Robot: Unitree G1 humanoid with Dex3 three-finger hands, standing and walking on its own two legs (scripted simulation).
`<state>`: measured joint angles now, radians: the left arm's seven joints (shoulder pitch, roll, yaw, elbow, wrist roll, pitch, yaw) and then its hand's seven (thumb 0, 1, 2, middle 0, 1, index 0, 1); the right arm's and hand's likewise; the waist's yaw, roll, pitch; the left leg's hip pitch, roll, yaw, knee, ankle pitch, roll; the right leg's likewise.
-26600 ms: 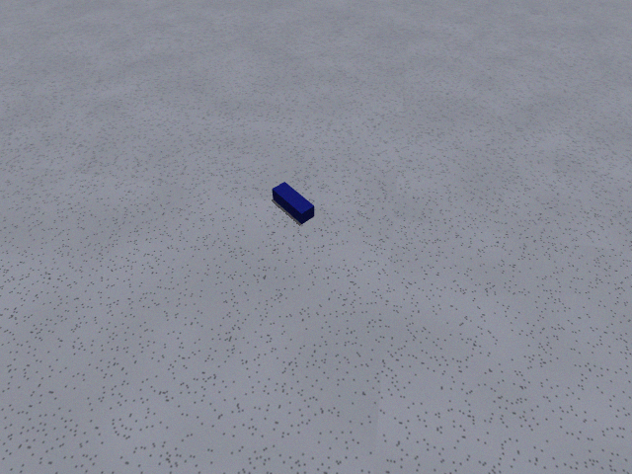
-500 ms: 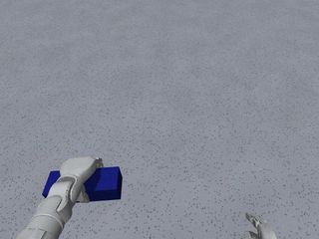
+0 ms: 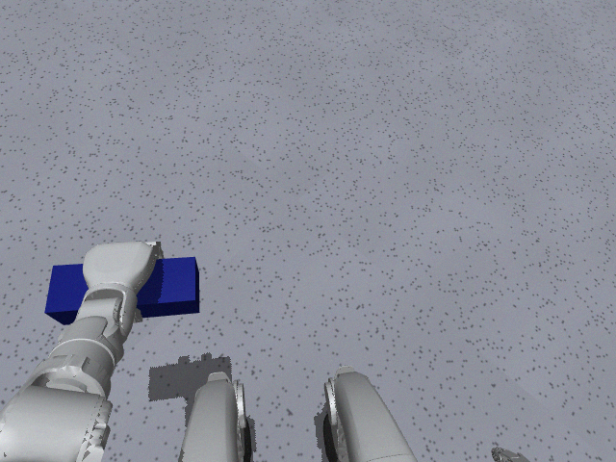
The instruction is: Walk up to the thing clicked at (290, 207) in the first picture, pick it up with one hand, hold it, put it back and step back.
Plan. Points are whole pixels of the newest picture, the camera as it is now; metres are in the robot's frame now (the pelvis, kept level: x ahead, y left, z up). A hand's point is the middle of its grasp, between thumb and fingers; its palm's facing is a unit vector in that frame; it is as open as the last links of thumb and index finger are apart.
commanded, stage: crouch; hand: left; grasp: from above
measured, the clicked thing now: (130, 290) +0.39 +0.24 -0.16
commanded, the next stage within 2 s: lower in 1.32 s
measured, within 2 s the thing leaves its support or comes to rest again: neither
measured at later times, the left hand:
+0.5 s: hand (169, 301) +0.42 +0.22 -0.34, palm faces -0.45 -0.02 -0.89, open 10.0 cm
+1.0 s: hand (179, 300) +0.45 +0.22 -0.43, palm faces -0.47 -0.03 -0.88, open 9.9 cm
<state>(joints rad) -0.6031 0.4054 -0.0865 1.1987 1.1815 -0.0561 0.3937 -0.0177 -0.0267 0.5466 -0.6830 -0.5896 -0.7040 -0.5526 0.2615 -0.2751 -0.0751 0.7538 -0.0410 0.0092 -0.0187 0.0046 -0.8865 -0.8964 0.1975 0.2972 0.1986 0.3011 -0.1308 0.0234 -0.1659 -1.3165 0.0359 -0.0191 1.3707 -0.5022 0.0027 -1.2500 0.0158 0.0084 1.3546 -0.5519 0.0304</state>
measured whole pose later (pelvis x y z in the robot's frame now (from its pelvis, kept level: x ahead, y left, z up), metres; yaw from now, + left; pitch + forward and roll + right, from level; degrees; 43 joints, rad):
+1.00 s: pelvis -0.03 +0.00 -0.25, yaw -6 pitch +37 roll -7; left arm -0.95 0.66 0.09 1.42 1.25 -0.14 0.41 -0.02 -0.01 0.48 -0.72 -0.54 -0.74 -0.50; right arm 0.17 -0.24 0.02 0.76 -0.14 -0.06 0.11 0.00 -0.90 -0.90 0.20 0.30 0.20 0.30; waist -0.24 -0.01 -0.08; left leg -2.23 0.05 -0.12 2.23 -0.66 -0.01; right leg -2.12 0.06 -0.06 2.19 -0.73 0.04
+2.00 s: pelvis -0.03 -0.01 -0.32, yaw -10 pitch +32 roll -10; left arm -0.99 0.81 0.13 1.52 1.25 -0.16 0.46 -0.02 -0.01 0.50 -0.70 -0.55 -0.73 -0.52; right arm 0.11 -0.27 0.16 0.72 -0.19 -0.10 0.15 0.00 -0.90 -0.90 0.20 0.30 0.20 0.30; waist -0.30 -0.07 0.07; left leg -2.38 0.05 -0.20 2.48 -0.67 -0.02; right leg -2.26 0.09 -0.11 2.40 -0.72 0.05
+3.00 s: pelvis -0.03 +0.00 -0.32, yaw -14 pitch +28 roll -13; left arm -1.06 0.95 0.08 1.69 1.23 -0.17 0.58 -0.01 -0.08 0.60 -0.51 -0.69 -0.52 -0.67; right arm 0.10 -0.31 0.28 0.69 -0.23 -0.20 0.21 0.00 -0.89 -0.90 0.20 0.30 0.20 0.30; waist -0.36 -0.13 0.14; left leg -2.36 0.06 -0.27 2.53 -0.69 -0.02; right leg -2.22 0.12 -0.16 2.39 -0.70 0.06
